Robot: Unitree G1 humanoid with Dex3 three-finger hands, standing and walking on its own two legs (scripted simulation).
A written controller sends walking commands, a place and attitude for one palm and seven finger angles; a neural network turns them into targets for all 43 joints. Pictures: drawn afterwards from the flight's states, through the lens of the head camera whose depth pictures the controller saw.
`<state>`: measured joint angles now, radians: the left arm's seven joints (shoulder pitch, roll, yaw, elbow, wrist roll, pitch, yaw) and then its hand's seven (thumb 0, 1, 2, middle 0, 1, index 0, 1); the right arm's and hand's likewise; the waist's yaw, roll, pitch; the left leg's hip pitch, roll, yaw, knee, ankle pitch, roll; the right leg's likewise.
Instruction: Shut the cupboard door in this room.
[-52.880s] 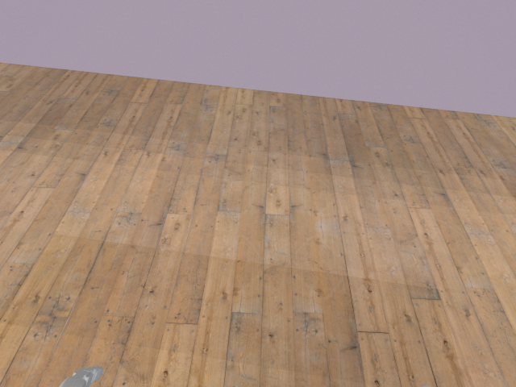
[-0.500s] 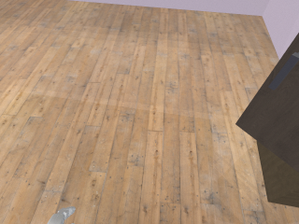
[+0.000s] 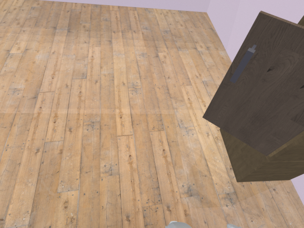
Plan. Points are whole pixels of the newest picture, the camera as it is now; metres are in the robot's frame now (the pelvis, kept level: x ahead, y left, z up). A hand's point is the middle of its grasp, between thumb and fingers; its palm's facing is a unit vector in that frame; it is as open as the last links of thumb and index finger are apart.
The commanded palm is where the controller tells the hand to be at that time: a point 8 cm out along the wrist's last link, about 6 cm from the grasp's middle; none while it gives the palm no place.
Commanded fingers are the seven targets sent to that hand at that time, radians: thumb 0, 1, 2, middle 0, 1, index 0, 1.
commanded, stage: turn to face it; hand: left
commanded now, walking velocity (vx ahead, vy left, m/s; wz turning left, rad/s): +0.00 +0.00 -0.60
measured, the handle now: (243, 64) +0.69 -0.30 +0.05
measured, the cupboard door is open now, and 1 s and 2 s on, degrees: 50 50 50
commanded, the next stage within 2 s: take the last steps up to it in 0.90 s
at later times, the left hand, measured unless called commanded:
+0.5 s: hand (111, 215) +0.17 +0.12 -0.14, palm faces -0.28 -0.91 -0.29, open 7.4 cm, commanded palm none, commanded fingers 0.00 0.90 0.90 -0.20 -0.30 -0.20 -0.30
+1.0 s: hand (107, 204) +0.20 +0.14 -0.17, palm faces -0.43 -0.88 -0.21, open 7.4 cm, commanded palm none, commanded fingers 0.00 0.90 0.90 -0.20 -0.30 -0.20 -0.30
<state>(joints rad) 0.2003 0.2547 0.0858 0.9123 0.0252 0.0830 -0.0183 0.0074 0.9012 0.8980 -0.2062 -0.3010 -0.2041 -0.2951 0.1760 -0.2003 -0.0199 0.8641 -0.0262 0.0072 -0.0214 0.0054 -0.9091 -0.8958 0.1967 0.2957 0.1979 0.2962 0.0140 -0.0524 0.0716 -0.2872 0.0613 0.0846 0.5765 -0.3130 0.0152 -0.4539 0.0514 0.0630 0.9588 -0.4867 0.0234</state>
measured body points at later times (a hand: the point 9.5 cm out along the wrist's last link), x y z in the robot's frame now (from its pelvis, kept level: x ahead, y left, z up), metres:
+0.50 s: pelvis +0.01 -0.04 +0.00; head +0.04 -0.08 +0.45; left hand +0.18 +0.17 -0.12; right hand -0.03 -0.31 -0.16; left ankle +0.02 +0.11 -0.65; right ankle -0.02 -0.14 -0.73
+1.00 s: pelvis +0.05 -0.01 +0.01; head +0.09 -0.01 +0.46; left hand +0.22 +0.19 -0.15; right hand -0.02 -0.25 -0.13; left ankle +0.08 +0.08 -0.73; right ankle -0.05 -0.12 -0.67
